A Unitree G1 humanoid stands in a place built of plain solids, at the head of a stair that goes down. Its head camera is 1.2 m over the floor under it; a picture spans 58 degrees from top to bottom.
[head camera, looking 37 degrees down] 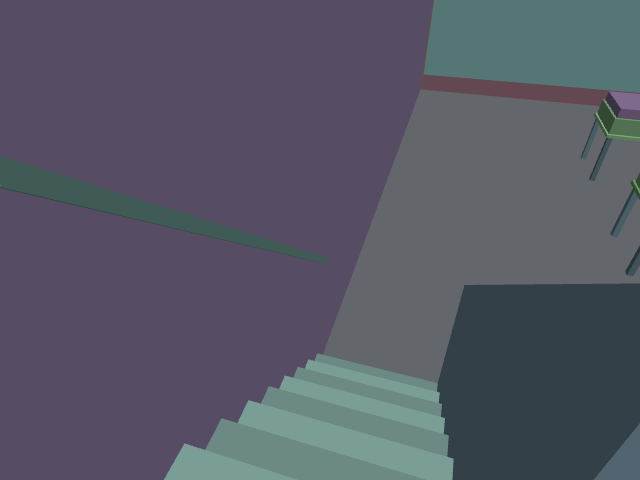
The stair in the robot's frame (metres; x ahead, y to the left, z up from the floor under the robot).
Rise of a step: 0.18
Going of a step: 0.21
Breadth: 0.90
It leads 17 degrees to the right of straight ahead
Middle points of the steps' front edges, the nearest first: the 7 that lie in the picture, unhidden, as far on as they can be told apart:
0.80 -0.05 -0.37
1.00 -0.11 -0.55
1.19 -0.17 -0.74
1.39 -0.23 -0.92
1.59 -0.29 -1.11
1.79 -0.35 -1.29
1.99 -0.41 -1.48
